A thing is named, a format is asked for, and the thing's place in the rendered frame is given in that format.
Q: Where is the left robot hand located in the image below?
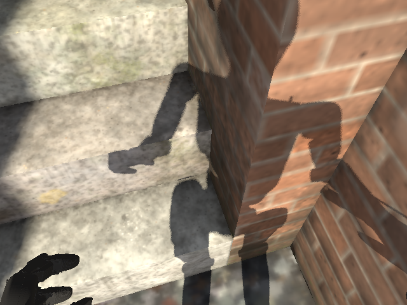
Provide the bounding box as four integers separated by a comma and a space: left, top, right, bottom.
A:
0, 253, 93, 305

